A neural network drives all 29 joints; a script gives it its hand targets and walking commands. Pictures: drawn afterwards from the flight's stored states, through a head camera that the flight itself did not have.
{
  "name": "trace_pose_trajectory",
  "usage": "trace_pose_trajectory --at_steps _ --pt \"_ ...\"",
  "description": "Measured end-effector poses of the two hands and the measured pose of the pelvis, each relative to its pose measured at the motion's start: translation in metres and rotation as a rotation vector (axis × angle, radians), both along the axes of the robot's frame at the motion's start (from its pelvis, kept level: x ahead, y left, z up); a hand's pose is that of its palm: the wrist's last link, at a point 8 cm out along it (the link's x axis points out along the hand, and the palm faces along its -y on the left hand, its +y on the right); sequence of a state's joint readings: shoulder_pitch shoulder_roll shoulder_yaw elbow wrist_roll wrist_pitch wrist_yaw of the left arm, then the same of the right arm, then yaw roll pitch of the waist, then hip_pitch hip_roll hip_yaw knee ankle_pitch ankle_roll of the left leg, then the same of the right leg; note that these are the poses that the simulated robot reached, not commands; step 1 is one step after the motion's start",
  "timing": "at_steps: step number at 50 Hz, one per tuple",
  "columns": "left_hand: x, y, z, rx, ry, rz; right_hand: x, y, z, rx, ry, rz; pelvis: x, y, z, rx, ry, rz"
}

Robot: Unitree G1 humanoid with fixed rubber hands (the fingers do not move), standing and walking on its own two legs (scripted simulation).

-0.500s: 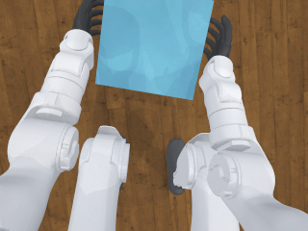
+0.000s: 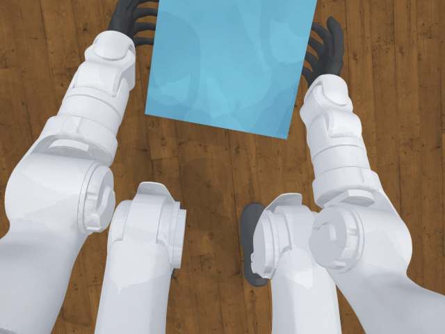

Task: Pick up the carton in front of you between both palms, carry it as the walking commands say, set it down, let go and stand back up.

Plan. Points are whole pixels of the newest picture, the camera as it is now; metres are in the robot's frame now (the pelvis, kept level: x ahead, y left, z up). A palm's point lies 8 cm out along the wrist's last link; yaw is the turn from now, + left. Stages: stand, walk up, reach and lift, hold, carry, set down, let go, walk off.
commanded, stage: set down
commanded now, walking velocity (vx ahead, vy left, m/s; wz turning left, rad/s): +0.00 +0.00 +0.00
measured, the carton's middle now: (221, 71) +0.52 +0.04 -0.24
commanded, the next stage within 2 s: let go in 1.92 s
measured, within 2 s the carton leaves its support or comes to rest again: rests again in 0.14 s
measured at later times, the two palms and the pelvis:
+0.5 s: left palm (126, 32) +0.54 +0.19 -0.17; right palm (322, 68) +0.53 -0.11 -0.15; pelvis +0.01 +0.00 +0.00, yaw +0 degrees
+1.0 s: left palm (82, 37) +0.51 +0.25 -0.15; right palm (338, 94) +0.49 -0.15 -0.15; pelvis +0.00 +0.00 +0.00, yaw +0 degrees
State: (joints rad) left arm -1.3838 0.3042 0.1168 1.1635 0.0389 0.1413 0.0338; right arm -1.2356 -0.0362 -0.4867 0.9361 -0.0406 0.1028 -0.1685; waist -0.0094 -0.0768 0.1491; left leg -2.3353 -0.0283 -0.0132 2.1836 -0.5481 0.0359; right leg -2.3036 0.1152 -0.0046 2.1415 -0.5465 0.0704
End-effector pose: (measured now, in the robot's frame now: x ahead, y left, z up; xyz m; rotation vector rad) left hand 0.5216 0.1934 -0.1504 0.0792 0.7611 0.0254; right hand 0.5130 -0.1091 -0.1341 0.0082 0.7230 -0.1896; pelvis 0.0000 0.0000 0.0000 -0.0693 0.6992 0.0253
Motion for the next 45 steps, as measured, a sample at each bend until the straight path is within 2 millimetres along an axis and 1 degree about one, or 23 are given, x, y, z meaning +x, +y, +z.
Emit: trace_pose_trajectory --at_steps 8,25,29,31,33,35,38,41,45 --pt "0.005 -0.001 -0.006 -0.015 -0.005 0.000 0.007 -0.002 -0.005 0.012 0.002 0.028 0.003 -0.003 -0.004 0.007 -0.003 -0.009" --pt "0.013 0.001 -0.017 -0.041 -0.021 -0.004 0.017 -0.004 -0.017 0.020 -0.005 0.053 0.014 -0.002 -0.004 0.005 0.018 -0.011" --pt "0.013 0.002 -0.019 -0.043 -0.039 -0.010 0.016 -0.005 -0.018 0.010 -0.019 0.069 0.015 -0.001 -0.005 0.004 0.017 -0.012" --pt "0.008 0.004 -0.025 -0.033 -0.032 -0.012 0.011 -0.007 -0.024 -0.015 0.002 0.093 0.014 -0.001 -0.005 0.004 0.010 -0.012" --pt "-0.005 0.010 -0.038 -0.017 -0.002 0.010 -0.003 -0.013 -0.035 -0.042 0.055 0.101 0.013 0.000 -0.004 0.004 0.004 -0.011" --pt "-0.021 0.019 -0.052 -0.003 0.024 0.044 -0.015 -0.024 -0.044 -0.064 0.092 0.085 0.012 0.000 -0.003 0.004 -0.005 -0.010" --pt "-0.037 0.035 -0.061 0.015 0.023 0.071 -0.024 -0.042 -0.047 -0.076 0.088 0.055 0.008 0.000 -0.003 0.005 -0.030 -0.009" --pt "-0.042 0.048 -0.057 0.026 -0.003 0.080 -0.029 -0.049 -0.048 -0.064 0.073 0.045 0.004 -0.001 -0.004 0.008 -0.059 -0.008" --pt "-0.030 0.059 -0.038 0.028 -0.050 0.082 -0.025 -0.046 -0.039 -0.043 0.037 0.045 -0.002 -0.003 -0.005 0.010 -0.081 -0.004"
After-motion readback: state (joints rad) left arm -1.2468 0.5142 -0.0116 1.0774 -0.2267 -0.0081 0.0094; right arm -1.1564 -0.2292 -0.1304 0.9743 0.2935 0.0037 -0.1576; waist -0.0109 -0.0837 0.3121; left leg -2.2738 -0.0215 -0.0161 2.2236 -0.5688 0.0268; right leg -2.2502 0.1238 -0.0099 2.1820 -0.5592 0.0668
